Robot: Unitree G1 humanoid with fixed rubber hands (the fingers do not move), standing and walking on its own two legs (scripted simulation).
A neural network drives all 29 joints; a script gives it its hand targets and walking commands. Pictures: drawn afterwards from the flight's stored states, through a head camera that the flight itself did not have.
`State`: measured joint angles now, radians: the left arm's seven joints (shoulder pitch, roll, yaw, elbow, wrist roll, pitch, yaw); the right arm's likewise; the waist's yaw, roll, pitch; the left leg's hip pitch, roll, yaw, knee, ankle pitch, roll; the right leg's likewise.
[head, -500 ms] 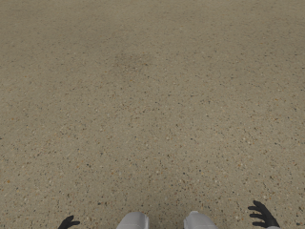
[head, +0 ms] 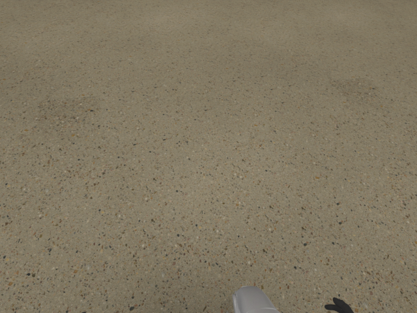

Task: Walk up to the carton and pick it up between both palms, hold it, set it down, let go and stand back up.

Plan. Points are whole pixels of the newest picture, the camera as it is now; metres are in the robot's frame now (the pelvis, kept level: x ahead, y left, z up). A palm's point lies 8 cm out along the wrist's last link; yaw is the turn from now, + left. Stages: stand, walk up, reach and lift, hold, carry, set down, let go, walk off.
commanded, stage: walk up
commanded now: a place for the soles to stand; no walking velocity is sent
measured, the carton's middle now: out of the picture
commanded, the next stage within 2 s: none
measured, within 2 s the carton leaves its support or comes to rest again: neither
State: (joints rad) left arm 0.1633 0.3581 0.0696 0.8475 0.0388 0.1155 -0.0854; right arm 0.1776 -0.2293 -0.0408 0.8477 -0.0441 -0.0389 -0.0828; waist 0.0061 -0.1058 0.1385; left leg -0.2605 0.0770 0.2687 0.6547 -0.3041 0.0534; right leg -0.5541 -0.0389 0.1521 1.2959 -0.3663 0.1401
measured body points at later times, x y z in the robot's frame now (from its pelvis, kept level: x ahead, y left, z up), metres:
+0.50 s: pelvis -0.08 -0.08 +0.00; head -0.07 -0.11 +0.45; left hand +0.13 +0.12 -0.11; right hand -0.08 -0.38 -0.13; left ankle +0.01 +0.00 -0.70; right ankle -0.05 -0.20 -0.72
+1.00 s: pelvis -0.18 -0.15 -0.02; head -0.22 -0.16 +0.43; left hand +0.13 -0.10 -0.11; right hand -0.39 -0.37 -0.16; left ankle -0.01 -0.03 -0.70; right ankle -0.27 -0.27 -0.72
